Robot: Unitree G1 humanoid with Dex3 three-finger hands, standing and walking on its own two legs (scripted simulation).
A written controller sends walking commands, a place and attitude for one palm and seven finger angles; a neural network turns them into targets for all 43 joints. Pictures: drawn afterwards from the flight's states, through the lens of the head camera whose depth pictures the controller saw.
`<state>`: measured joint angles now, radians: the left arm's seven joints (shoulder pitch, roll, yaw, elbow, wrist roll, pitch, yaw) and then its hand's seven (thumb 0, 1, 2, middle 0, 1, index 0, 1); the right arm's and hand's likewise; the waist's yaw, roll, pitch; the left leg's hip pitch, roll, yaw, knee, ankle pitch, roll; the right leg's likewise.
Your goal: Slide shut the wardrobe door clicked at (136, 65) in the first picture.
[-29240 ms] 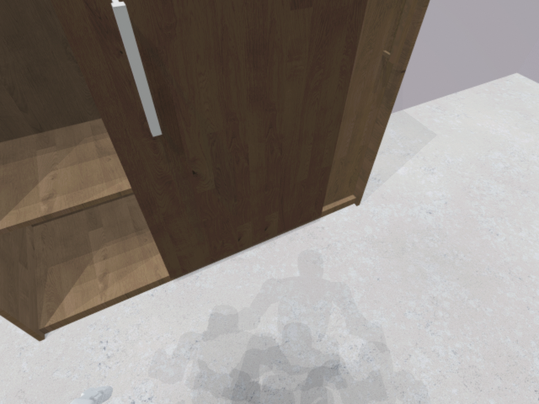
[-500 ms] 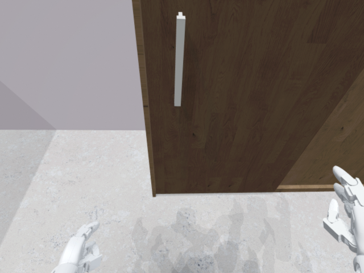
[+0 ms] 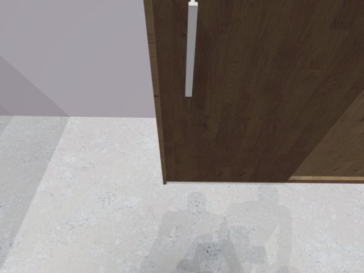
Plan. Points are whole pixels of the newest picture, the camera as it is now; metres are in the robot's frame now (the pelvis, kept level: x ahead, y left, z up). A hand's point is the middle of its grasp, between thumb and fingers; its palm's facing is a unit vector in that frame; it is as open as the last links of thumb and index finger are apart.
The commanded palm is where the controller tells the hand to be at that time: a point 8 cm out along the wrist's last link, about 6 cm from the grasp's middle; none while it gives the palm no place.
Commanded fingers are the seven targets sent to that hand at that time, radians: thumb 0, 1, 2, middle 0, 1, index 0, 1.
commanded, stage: let the arm hang, fingers relaxed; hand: right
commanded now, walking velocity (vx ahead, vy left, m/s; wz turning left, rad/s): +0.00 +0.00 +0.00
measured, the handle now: (190, 53) +0.67 +0.02 +0.13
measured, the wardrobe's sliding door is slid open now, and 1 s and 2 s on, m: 0.00 0.00 0.00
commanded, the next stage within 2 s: look to check the result in 0.52 s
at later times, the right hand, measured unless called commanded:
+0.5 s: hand out of the picture +0.01 -0.17 -0.18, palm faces +0.02 +0.99 -0.17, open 7.3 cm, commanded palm none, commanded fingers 0.00 -0.90 -0.90 0.20 0.30 0.20 0.30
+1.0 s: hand out of the picture +0.03 -0.17 -0.18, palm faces +0.02 +0.99 -0.16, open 7.4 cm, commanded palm none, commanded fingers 0.00 -0.90 -0.90 0.20 0.30 0.20 0.30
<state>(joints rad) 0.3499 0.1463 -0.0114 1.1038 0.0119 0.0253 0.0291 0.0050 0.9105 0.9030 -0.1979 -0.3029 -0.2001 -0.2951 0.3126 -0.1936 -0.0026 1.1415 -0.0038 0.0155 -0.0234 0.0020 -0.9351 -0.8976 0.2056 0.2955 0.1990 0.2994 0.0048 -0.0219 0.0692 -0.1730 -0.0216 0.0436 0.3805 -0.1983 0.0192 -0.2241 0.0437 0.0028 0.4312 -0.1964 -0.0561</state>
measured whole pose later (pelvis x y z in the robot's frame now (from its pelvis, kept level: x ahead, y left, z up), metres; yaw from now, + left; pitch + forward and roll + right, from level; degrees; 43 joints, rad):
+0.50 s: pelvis +0.01 -0.01 +0.00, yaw +1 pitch -1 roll +0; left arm 0.30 0.14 0.00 1.11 0.01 0.00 0.04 0.00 0.91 0.90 -0.20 -0.30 -0.20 -0.30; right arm 0.27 -0.13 0.00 1.14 -0.01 -0.01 -0.03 0.01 -0.92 -0.90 0.20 0.30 0.20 0.30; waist 0.00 -0.01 0.04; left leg -0.16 0.00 0.02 0.39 -0.22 0.01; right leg -0.19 0.06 -0.02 0.40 -0.20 -0.07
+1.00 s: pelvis +0.03 -0.01 +0.00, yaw +1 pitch -1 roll +1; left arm 0.28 0.13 -0.01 1.14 0.01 -0.01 0.04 0.00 0.92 0.90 -0.20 -0.30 -0.20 -0.30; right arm 0.27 -0.13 0.00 1.15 0.00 -0.01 -0.03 0.00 -0.91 -0.90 0.20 0.30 0.20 0.30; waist 0.00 0.00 0.05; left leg -0.12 0.00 0.02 0.37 -0.24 0.00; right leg -0.15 0.06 -0.02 0.39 -0.23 -0.07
